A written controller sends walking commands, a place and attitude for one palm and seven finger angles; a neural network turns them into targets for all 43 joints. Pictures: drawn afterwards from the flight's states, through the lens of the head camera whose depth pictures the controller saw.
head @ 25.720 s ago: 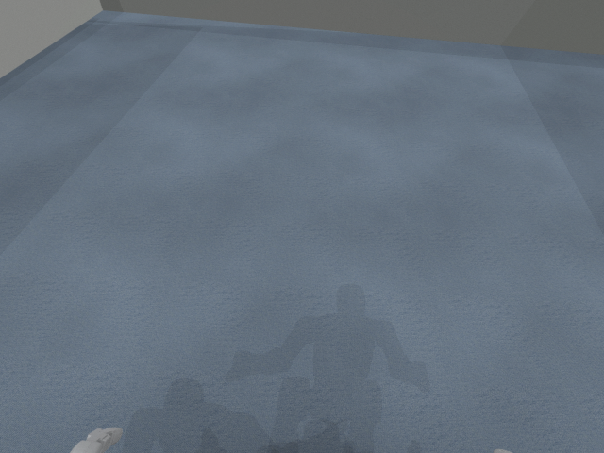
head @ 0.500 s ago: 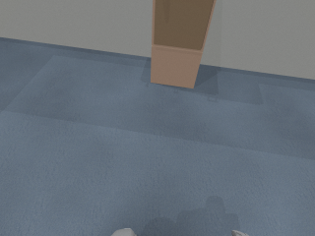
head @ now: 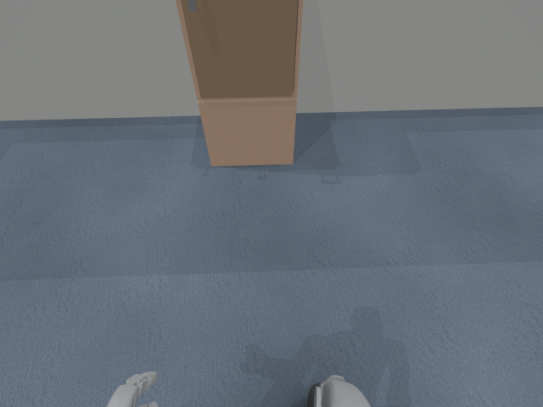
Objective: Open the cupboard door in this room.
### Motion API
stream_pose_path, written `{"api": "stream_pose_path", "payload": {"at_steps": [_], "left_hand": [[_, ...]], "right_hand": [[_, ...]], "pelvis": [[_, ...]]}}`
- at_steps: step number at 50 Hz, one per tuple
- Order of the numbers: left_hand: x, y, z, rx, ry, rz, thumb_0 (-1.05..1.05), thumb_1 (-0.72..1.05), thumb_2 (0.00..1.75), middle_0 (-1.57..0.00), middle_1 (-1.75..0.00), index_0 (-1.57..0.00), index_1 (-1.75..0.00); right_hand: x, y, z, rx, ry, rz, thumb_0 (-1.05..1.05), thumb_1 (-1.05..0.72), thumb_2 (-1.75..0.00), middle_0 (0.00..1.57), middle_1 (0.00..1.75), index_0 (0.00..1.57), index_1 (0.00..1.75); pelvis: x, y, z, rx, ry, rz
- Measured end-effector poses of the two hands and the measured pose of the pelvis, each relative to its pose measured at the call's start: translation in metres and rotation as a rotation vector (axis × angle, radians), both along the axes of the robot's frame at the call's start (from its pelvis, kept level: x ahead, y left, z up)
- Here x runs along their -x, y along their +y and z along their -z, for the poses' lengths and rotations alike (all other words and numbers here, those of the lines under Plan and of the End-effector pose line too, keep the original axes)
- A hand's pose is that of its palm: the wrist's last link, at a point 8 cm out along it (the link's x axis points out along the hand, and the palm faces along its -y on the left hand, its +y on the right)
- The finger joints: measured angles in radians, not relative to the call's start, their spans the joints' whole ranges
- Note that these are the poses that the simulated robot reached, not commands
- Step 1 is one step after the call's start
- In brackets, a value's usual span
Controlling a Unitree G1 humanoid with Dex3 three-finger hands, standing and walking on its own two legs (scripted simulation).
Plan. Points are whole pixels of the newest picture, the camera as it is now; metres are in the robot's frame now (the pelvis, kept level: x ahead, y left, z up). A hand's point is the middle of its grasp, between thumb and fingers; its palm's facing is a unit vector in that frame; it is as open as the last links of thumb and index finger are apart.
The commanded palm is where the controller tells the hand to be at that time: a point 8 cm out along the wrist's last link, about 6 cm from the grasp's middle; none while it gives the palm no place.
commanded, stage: turn or walk to find it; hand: left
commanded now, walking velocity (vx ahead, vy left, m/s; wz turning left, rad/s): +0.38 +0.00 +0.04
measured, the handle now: out of the picture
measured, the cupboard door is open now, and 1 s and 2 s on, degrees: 0 0 0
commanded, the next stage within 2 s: stand and wait in 0.30 s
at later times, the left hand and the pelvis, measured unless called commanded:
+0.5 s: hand out of the picture +0.15 +0.17 -0.18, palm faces +0.15 -0.98 -0.15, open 7.3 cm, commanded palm none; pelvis +0.20 +0.01 +0.00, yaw +3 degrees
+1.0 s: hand (175, 328) +0.28 +0.19 -0.16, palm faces +0.04 -0.98 -0.21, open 7.3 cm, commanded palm none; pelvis +0.27 +0.01 +0.01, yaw +1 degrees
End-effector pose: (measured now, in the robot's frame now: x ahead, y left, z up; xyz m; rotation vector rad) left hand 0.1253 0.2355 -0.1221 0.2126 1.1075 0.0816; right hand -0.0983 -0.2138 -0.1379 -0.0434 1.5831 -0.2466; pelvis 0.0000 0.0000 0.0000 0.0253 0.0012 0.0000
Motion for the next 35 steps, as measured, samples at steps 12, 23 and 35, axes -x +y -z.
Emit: {"api": "stream_pose_path", "payload": {"at_steps": [12, 23, 35], "left_hand": [[-0.034, -0.031, -0.002, -0.023, 0.076, -0.115, -0.02, 0.95, 0.90, -0.20, -0.30, -0.20, -0.30], [-0.012, -0.017, 0.015, 0.049, 0.296, -0.237, 0.00, 0.92, 0.90, -0.20, -0.30, -0.20, -0.30], [-0.080, 0.008, 0.024, 0.082, 0.343, -0.197, 0.00, 0.91, 0.90, -0.20, -0.30, -0.19, -0.30]], "right_hand": [[-0.193, -0.047, 0.008, -0.007, -0.181, -0.092, 0.01, -0.91, -0.90, 0.20, 0.30, 0.19, 0.29], [-0.395, -0.021, -0.019, 0.041, -0.431, -0.263, 0.00, -0.91, -0.90, 0.19, 0.30, 0.19, 0.29], [-0.445, 0.037, -0.020, 0.040, -0.460, -0.213, -0.02, -0.93, -0.90, 0.20, 0.30, 0.20, 0.30]], "pelvis": [[-0.099, -0.033, -0.007, 0.015, -0.031, -0.017], [-0.185, -0.005, -0.009, 0.054, -0.023, -0.049], [-0.238, 0.034, -0.008, 0.040, -0.037, -0.020]]}}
